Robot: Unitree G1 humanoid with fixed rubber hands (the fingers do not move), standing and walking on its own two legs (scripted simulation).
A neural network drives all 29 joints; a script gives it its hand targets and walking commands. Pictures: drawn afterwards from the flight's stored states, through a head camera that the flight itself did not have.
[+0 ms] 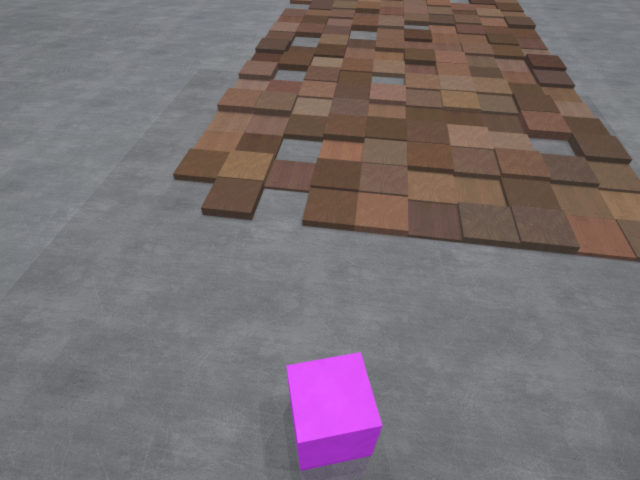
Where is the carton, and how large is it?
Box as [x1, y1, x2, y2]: [286, 352, 381, 470]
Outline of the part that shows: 360,352 286,365 300,470 371,455 381,427 381,423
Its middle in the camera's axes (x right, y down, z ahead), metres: +0.04 +0.48 +1.10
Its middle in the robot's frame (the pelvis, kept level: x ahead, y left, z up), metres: +0.47 -0.02 -0.65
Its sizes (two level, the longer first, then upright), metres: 0.210 0.200 0.250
